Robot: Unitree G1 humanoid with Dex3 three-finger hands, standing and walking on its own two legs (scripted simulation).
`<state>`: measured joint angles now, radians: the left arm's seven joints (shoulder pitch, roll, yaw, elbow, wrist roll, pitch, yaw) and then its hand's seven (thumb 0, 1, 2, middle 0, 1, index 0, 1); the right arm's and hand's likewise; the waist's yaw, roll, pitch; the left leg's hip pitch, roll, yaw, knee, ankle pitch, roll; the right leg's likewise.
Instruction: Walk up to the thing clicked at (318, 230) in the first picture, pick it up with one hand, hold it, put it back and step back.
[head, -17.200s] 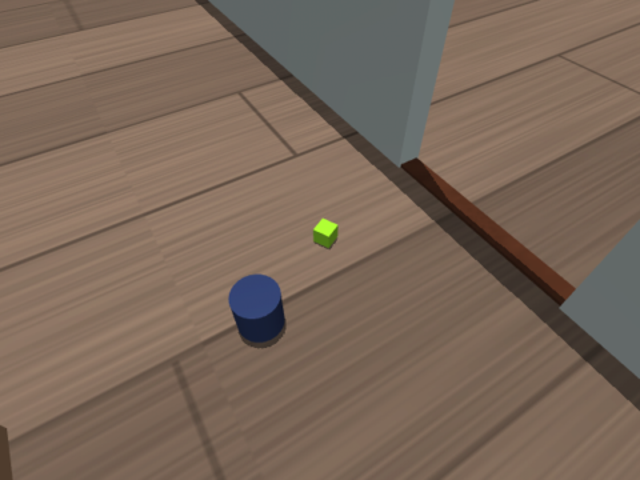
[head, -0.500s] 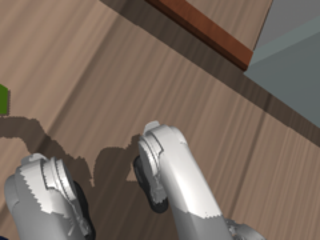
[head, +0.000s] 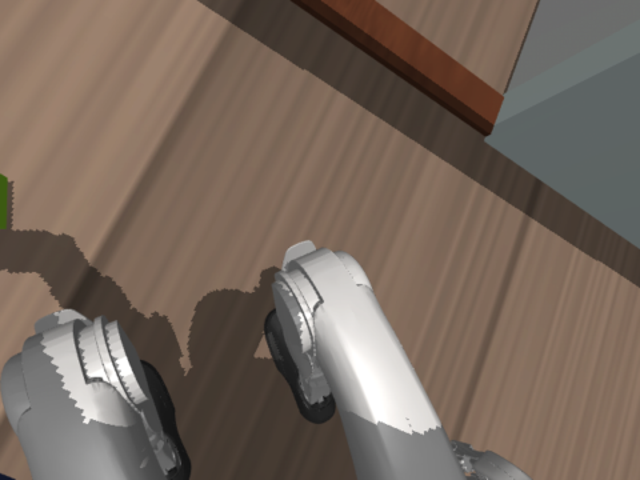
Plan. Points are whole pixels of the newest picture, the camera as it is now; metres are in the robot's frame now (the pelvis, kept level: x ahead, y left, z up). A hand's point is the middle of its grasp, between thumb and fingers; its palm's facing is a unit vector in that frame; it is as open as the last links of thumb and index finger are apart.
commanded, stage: rise first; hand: left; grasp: from above
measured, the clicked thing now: out of the picture +0.48 +0.32 -0.30
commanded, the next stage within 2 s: approach in 1.20 s
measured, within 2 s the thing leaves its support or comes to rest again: neither
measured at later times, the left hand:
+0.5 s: hand out of the picture +0.43 +0.34 -0.19, palm faces +0.03 -0.45 -0.89, open 11.9 cm
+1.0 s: hand out of the picture +0.44 +0.34 -0.19, palm faces +0.02 -0.45 -0.89, open 11.9 cm
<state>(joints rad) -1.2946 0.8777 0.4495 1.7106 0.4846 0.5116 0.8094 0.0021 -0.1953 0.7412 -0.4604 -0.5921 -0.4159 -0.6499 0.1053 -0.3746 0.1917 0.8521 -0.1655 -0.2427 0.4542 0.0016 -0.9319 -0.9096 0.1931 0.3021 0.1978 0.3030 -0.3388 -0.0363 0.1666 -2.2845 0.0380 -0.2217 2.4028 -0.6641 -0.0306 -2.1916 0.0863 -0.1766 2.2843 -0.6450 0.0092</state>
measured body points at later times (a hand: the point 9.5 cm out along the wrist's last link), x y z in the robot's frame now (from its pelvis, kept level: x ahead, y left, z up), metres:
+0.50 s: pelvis +0.00 +0.00 +0.00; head +0.28 +0.08 +0.34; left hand +0.43 +0.36 -0.14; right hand +0.01 -0.26 -0.08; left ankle +0.08 +0.14 -0.30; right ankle +0.11 -0.10 -0.30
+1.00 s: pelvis +0.00 +0.00 +0.00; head +0.28 +0.07 +0.35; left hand +0.44 +0.36 -0.14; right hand +0.00 -0.26 -0.08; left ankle +0.08 +0.14 -0.30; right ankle +0.11 -0.10 -0.30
